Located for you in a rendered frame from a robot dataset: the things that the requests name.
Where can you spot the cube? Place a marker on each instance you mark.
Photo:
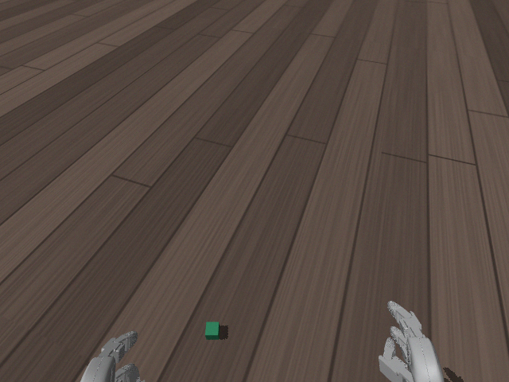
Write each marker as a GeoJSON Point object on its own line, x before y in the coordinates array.
{"type": "Point", "coordinates": [212, 331]}

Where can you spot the left robot hand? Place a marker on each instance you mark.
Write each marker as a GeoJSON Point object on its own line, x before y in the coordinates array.
{"type": "Point", "coordinates": [102, 368]}

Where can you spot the right robot hand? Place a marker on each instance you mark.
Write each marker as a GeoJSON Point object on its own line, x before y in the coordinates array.
{"type": "Point", "coordinates": [418, 351]}

